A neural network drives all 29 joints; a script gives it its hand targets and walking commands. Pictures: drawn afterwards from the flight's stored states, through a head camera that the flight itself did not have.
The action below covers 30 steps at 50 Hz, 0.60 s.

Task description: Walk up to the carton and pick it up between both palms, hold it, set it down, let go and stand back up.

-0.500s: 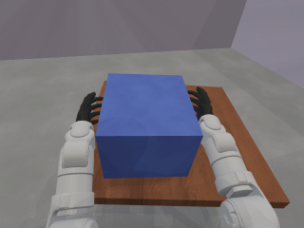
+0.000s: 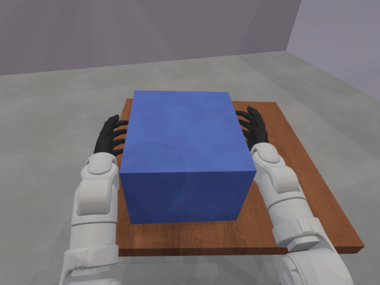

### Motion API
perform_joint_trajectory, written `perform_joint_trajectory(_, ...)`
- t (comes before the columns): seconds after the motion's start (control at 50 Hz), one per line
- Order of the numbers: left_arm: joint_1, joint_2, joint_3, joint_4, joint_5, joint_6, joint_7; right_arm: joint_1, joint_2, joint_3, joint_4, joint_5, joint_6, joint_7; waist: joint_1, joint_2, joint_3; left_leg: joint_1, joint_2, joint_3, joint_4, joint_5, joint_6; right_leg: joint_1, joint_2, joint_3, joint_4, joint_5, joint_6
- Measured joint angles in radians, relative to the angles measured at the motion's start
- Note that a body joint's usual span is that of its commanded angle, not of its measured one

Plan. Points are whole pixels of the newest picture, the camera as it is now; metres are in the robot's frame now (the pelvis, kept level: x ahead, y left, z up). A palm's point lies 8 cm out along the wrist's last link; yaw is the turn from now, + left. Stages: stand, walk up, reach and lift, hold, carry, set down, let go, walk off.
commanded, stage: hold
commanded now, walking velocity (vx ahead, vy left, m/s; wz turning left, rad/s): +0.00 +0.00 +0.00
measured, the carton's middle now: (183, 152) +0.37 +0.00 +0.14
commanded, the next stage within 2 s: set down in 1.26 s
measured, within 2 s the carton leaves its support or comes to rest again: neither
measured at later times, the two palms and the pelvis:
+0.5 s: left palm (104, 156) +0.34 +0.15 +0.16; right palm (256, 142) +0.36 -0.15 +0.17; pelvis +0.00 +0.00 +0.00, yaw +1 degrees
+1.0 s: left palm (102, 157) +0.34 +0.16 +0.16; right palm (254, 142) +0.36 -0.15 +0.17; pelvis +0.00 +0.00 +0.00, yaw +1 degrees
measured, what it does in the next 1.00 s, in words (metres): stands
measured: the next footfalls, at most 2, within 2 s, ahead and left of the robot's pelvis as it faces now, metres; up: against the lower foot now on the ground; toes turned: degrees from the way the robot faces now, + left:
none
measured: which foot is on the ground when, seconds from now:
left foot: down 0.00-1.00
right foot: down 0.00-1.00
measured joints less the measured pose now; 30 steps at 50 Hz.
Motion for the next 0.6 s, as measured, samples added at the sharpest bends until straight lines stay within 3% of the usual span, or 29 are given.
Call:
perform_joint_trajectory(0.12,0.039,0.006,-0.011,-0.063,-0.019,-0.007,0.003,0.026,-0.011,0.035,-0.075,0.026,0.005,-0.019,-0.002,0.007,-0.006,-0.001,0.002,-0.007,0.007,-0.007,-0.002,0.006,0.003,-0.004,-0.005,-0.001,-0.001)
perform_joint_trajectory(0.26,0.014,-0.002,0.023,-0.017,-0.001,0.016,-0.025,0.002,0.020,-0.005,-0.016,-0.017,0.025,-0.005,0.009,-0.014,-0.007,0.029,0.000,-0.008,-0.013,0.000,-0.004,0.026,0.001,-0.004,-0.003,-0.007,-0.005)
perform_joint_trajectory(0.38,0.036,0.015,-0.008,-0.058,-0.005,0.016,-0.018,0.017,0.016,0.007,-0.058,-0.002,0.022,-0.011,-0.003,-0.014,-0.004,0.010,0.001,-0.017,0.003,-0.003,-0.007,0.018,0.004,-0.012,-0.003,-0.005,-0.006)
perform_joint_trajectory(0.6,0.020,0.008,-0.006,-0.031,-0.002,0.011,-0.017,0.021,0.011,0.001,-0.047,-0.011,0.016,-0.004,-0.003,-0.008,-0.003,0.003,0.001,-0.008,-0.004,0.005,-0.005,0.001,0.003,-0.001,0.003,0.000,-0.004)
